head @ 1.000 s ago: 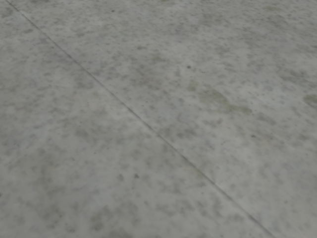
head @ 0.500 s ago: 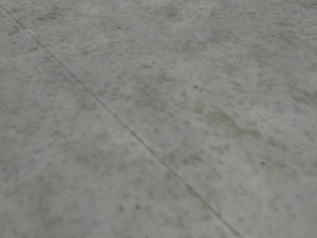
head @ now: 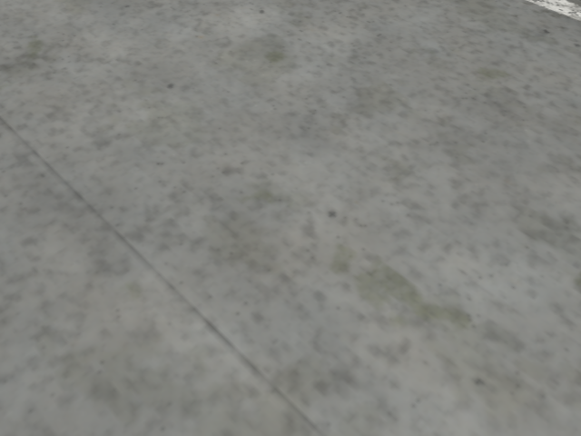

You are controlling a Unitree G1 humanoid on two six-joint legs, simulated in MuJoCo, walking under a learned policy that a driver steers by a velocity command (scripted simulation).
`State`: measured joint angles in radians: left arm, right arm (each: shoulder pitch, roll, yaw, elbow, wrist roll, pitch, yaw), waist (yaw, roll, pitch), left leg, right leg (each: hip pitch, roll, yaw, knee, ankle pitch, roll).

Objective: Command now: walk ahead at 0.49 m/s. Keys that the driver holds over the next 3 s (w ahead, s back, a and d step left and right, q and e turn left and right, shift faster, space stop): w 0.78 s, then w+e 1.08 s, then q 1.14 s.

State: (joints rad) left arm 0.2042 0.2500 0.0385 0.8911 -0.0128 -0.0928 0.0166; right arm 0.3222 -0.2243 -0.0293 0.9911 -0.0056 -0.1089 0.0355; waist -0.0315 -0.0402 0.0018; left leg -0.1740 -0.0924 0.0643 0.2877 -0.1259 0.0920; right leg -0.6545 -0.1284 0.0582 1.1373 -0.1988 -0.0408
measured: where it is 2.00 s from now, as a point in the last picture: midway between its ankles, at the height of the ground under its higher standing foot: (345, 251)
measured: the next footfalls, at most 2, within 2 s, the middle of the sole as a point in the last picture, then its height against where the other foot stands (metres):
right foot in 0.30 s outside the picture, level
left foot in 0.86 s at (261, 382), level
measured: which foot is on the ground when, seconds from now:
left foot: down 0.00-0.32, up 0.34-0.84, down 0.86-1.00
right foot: up 0.00-0.28, down 0.30-0.86, up 0.88-1.00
